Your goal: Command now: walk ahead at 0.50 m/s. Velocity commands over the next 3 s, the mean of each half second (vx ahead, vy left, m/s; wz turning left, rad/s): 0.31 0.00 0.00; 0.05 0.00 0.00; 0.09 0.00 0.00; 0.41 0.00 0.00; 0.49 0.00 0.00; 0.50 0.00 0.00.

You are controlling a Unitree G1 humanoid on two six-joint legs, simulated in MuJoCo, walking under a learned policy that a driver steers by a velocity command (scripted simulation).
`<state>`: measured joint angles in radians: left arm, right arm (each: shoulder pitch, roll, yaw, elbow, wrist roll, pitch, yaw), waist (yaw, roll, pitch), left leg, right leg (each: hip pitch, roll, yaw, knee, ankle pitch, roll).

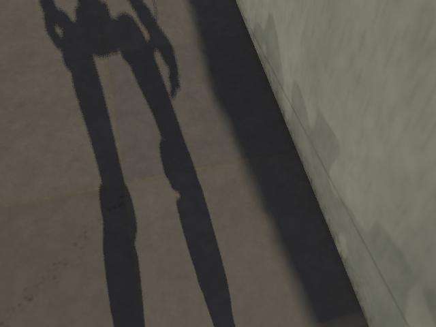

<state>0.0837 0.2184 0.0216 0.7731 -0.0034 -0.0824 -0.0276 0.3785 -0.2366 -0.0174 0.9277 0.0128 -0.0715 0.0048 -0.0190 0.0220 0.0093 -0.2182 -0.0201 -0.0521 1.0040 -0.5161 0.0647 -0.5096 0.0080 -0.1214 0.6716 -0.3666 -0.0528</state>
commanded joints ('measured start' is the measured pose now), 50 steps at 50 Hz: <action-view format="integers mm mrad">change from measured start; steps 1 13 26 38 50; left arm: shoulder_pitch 263 290 231 253 206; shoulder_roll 149 155 99 105 30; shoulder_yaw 50 21 38 11 0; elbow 56 155 133 180 260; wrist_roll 9 27 16 50 26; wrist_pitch -13 9 74 114 83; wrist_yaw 20 43 75 70 75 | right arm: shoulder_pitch -172 -333 -252 -153 -234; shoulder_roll -105 13 -28 49 -12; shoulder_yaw -18 7 -26 -32 -56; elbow -167 -236 -156 -79 -3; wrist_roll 24 -20 -35 -39 -20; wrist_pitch -65 16 12 61 78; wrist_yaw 11 -1 -32 -56 -53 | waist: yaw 103 22 30 -18 6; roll -37 -119 53 -231 -5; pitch -81 -22 -130 -51 -43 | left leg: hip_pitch -695 -418 -126 -417 2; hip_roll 76 93 225 1 43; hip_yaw -66 121 -146 98 1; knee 473 -21 -687 -206 -564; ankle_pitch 142 439 346 -91 266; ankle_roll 14 -73 136 -57 33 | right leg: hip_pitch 601 213 -10 383 276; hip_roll -370 -170 -107 -260 -53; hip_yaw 683 38 172 347 118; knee -462 -493 545 -299 -305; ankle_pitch -182 559 -95 51 43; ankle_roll -220 -97 119 -44 70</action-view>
